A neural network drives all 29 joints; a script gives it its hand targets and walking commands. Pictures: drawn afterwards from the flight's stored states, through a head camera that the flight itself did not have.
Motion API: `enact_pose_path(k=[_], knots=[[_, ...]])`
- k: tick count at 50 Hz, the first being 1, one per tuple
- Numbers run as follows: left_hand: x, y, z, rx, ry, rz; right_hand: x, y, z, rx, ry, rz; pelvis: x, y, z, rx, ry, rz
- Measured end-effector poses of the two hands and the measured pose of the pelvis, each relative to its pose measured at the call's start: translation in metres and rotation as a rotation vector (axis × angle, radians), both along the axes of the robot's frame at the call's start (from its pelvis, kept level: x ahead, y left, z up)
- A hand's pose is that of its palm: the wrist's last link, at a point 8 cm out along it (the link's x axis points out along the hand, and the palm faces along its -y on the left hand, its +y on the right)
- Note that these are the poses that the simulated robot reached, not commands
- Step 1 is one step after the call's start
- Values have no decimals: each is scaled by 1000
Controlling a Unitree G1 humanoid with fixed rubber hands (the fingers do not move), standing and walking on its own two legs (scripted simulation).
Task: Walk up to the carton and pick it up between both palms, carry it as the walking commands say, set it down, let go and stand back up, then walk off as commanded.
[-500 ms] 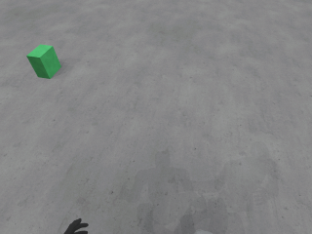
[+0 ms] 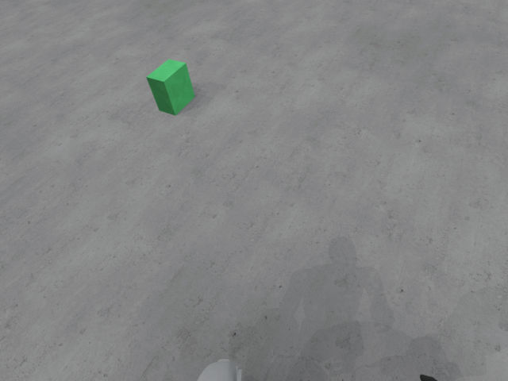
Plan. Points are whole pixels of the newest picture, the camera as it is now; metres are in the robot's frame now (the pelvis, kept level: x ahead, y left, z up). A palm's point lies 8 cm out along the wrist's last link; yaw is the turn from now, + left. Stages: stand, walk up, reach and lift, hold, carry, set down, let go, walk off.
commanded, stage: walk up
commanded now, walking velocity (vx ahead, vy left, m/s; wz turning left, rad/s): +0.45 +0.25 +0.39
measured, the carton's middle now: (172, 87) +1.89 +0.56 -0.65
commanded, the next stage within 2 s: none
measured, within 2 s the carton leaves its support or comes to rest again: neither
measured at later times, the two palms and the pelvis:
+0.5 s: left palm (89, 284) +0.34 +0.36 -0.11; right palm (355, 327) +0.23 -0.14 -0.12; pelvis +0.24 +0.11 +0.01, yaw +7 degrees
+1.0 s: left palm (92, 274) +0.35 +0.36 -0.10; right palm (293, 172) +0.61 -0.08 -0.13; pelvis +0.48 +0.13 +0.01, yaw +9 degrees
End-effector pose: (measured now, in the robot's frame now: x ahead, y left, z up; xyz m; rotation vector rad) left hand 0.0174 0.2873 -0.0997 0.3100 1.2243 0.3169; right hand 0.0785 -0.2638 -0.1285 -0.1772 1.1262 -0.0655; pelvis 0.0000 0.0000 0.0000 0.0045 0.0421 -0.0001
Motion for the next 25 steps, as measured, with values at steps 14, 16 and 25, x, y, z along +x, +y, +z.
enact_pose_path(k=[14, 16, 25], knots=[[41, 75, -37, -119, 152, 157, 254, 129, 16, -50, -207, 196, 133, 89, -16, 4, 5, 71], [100, 78, -36, -146, 51, 112, 230, 127, 13, -68, -111, 151, 151, 95, -8, -1, 1, 85], [319, 75, -11, -201, -226, -51, 148, 119, 13, -89, 238, -45, 237, 109, 8, 7, -28, 124]])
